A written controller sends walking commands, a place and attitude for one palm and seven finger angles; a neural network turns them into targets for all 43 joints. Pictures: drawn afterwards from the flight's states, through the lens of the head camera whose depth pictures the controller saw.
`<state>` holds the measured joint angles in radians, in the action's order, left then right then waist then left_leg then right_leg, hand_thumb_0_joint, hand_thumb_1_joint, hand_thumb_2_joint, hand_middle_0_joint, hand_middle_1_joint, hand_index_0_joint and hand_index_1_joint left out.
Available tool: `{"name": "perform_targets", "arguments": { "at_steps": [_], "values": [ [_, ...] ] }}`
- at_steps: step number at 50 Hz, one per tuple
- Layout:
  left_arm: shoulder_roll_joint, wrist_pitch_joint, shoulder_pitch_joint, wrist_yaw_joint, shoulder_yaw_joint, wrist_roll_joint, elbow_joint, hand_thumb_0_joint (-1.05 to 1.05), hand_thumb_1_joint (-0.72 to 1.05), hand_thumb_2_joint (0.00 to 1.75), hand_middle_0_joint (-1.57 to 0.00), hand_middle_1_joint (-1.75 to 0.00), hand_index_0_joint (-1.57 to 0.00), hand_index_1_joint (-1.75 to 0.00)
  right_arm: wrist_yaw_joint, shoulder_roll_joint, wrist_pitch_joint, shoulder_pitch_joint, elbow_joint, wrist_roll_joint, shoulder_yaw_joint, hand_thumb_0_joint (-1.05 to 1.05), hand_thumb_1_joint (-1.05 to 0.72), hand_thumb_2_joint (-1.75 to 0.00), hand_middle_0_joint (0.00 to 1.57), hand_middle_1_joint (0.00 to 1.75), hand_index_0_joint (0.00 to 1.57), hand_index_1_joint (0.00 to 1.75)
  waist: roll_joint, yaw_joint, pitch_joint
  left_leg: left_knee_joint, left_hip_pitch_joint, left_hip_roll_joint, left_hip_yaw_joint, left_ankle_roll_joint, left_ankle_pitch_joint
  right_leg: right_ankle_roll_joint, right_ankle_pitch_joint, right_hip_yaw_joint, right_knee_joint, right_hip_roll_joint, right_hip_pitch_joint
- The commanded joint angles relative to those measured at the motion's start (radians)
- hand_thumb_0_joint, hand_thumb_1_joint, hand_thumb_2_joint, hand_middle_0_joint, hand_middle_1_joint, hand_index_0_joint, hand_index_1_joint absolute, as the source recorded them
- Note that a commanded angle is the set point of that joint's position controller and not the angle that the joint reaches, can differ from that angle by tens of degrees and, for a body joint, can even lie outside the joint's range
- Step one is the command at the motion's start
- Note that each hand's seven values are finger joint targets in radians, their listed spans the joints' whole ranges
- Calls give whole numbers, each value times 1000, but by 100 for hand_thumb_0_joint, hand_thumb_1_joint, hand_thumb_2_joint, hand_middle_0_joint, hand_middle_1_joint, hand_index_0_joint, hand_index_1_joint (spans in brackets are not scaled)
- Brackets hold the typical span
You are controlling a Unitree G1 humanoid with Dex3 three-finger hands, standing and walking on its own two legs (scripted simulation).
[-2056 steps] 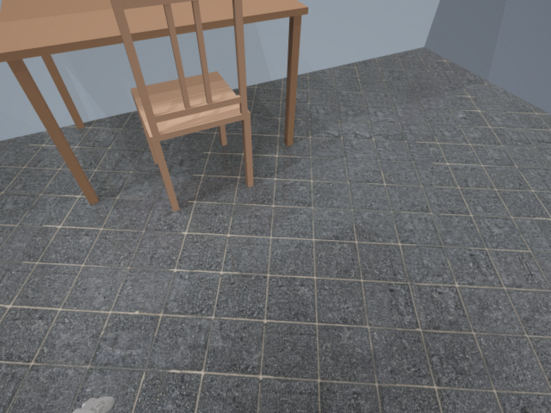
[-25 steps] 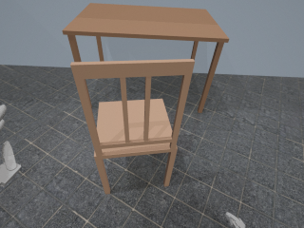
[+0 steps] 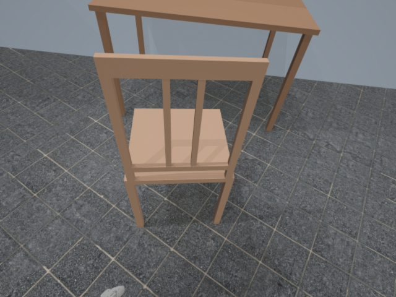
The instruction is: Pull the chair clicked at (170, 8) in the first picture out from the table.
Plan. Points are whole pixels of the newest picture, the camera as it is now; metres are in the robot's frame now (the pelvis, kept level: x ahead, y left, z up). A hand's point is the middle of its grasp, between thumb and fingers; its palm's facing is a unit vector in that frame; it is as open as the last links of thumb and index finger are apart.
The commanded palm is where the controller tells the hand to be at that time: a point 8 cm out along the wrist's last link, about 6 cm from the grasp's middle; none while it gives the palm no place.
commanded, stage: let the arm hang, fingers relaxed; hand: left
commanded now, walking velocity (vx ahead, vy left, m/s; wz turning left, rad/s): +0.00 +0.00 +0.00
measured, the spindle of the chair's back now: (167, 129) +0.58 +0.12 -0.05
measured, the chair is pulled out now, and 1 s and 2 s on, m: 0.58 0.58 0.58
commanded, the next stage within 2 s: look to check the result in 0.80 s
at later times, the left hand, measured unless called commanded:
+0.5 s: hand out of the picture -0.03 +0.17 -0.16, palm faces +0.02 -0.98 -0.21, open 7.4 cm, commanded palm none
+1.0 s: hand out of the picture -0.02 +0.14 -0.17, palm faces +0.03 -0.99 -0.17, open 7.4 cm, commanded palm none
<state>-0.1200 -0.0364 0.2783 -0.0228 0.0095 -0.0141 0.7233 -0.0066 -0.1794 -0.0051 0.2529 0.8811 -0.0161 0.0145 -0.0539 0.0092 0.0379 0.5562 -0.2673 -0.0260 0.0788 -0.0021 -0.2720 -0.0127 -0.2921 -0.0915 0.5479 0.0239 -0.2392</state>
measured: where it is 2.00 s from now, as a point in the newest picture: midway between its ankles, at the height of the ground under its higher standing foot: outside the picture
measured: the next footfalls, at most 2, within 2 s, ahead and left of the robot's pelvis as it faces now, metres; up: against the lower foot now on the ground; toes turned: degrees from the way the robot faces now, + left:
none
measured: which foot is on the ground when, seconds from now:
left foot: down 0.00-1.00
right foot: down 0.00-1.00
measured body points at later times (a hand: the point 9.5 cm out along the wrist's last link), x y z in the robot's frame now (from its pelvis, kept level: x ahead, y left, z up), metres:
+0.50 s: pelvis -0.01 -0.01 +0.01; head +0.00 -0.02 +0.45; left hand -0.03 +0.22 -0.15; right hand -0.05 -0.22 -0.16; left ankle +0.02 +0.12 -0.73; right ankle +0.00 -0.11 -0.73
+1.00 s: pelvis +0.00 -0.01 +0.01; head +0.01 -0.02 +0.46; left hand -0.02 +0.19 -0.15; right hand -0.04 -0.21 -0.16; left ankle +0.02 +0.12 -0.73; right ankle +0.00 -0.11 -0.73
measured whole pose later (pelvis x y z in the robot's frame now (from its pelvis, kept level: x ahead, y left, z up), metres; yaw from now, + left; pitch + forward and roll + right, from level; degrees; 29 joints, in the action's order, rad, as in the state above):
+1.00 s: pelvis +0.00 -0.01 +0.01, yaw -1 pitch -1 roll -1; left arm -0.12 0.00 0.34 -0.04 -0.02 0.00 1.07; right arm -0.04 -0.10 -0.01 0.37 1.09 -0.01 0.01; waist 0.02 0.00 0.03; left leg 0.49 -0.24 0.01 0.08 -0.02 -0.24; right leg -0.04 -0.24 -0.09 0.46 -0.01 -0.20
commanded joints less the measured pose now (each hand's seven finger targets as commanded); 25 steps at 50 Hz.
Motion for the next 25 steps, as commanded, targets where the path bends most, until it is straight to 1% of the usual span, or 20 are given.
{"name": "perform_targets", "arguments": {
  "at_steps": [1,2,3,4,5,6,7,8,9,10,12,13,14,15,18,19,21,23,25],
  "values": [
    [-175,30,81,-3,31,32,36,0,90,90,-20,-30,-20,-30,-21,-111,-16,26,-21,-3,-37,0,-90,-90,20,30,20,30,260,-20,-83,-118,9,80,95,53,213,-58,148,127,-140,74,105],
    [-178,30,68,-3,25,29,55,0,90,90,-20,-30,-20,-30,-21,-106,-13,39,-10,-3,-36,0,-90,-90,20,30,20,30,270,-16,-84,-128,5,80,93,50,173,-60,126,121,-144,72,109],
    [-177,30,63,-2,19,26,77,0,90,90,-20,-30,-20,-30,-20,-102,-9,48,2,-2,-36,0,-90,-90,20,30,20,30,256,-16,-78,-140,-2,82,95,50,133,-59,104,117,-151,70,108],
    [-174,29,58,-2,18,26,92,0,90,90,-20,-30,-20,-30,-22,-101,-4,64,7,1,-37,0,-90,-90,20,30,20,30,190,-14,-61,-153,-11,88,104,55,97,-57,88,107,-165,60,108],
    [-169,28,48,0,14,25,109,0,90,90,-20,-30,-20,-30,-22,-107,-2,71,17,1,-39,0,-90,-90,20,30,20,30,165,-14,-32,-160,-35,91,106,56,61,-57,65,110,-175,65,97],
    [-169,28,43,1,11,25,126,0,90,90,-20,-30,-20,-30,-21,-106,0,83,26,1,-40,0,-90,-90,20,30,20,30,118,-13,-4,-163,-49,89,105,55,35,-59,43,115,-184,65,79],
    [-167,27,43,2,9,24,143,0,90,90,-20,-30,-20,-30,-21,-105,2,95,37,1,-41,0,-90,-90,20,30,20,30,101,-11,16,-164,-56,85,102,55,9,-64,15,121,-195,69,60],
    [-169,27,44,2,7,23,159,0,90,90,-20,-30,-20,-30,-21,-102,2,114,48,2,-40,0,-90,-90,20,30,20,30,69,-9,24,-167,-55,86,99,57,0,-66,-1,121,-201,70,51],
    [-166,26,46,3,6,23,173,0,90,90,-20,-30,-20,-30,-22,-97,5,121,55,1,-42,0,-90,-90,20,30,20,30,55,-11,51,-175,-60,83,94,58,-30,-69,-31,120,-209,69,27],
    [-169,27,49,3,6,22,187,0,90,90,-20,-30,-20,-30,-21,-99,4,139,68,0,-40,0,-90,-90,20,30,20,30,46,-9,41,-175,-60,82,95,60,-33,-68,-42,127,-208,68,32],
    [-169,27,60,3,4,21,211,0,90,90,-20,-30,-20,-30,-21,-93,3,156,85,1,-39,0,-90,-90,20,30,20,30,4,-9,41,-164,-47,77,85,60,-26,-70,-58,134,-217,75,17],
    [-166,29,64,2,3,21,223,0,90,90,-20,-30,-20,-30,-21,-88,2,167,95,1,-37,0,-90,-90,20,30,20,30,-4,-8,41,-158,-42,76,78,60,-16,-71,-64,140,-224,80,11],
    [-170,30,75,1,1,19,231,0,90,90,-20,-30,-20,-30,-21,-85,3,175,102,3,-36,0,-90,-90,20,30,20,30,17,-9,34,-154,-35,71,73,59,-15,-74,-73,141,-225,82,10],
    [-171,30,80,-1,1,19,240,0,90,90,-20,-30,-20,-30,-20,-79,4,179,113,1,-35,0,-90,-90,20,30,20,30,10,-9,37,-150,-36,68,69,58,-24,-75,-92,147,-230,86,1],
    [-161,33,92,-3,-3,18,262,0,90,90,-20,-30,-20,-30,-22,-66,2,202,138,3,-30,0,-90,-90,20,30,20,30,-3,-5,35,-136,-17,70,59,58,17,-77,-78,149,-231,89,-15],
    [-160,34,99,-4,-3,18,270,0,90,90,-20,-30,-20,-30,-22,-62,1,206,146,3,-27,0,-90,-90,20,30,20,30,22,-7,42,-142,-23,68,63,59,16,-77,-82,145,-228,87,-17],
    [-154,37,110,-6,-6,17,282,0,90,90,-20,-30,-20,-30,-23,-54,-2,209,160,5,-24,0,-90,-90,20,30,20,30,23,-9,43,-136,-25,72,59,59,53,-75,-49,148,-222,87,-10],
    [-140,40,122,-8,-9,15,294,0,90,90,-20,-30,-20,-30,-27,-45,-7,213,173,6,-20,0,-90,-90,20,30,20,30,36,-10,40,-135,-15,76,59,59,98,-76,-2,148,-213,87,-4],
    [-131,41,131,-9,-12,15,303,0,90,90,-20,-30,-20,-30,-29,-38,-9,212,181,6,-19,0,-90,-90,20,30,20,30,72,-11,51,-147,-18,82,64,59,103,-74,17,138,-202,81,-6]
  ]
}}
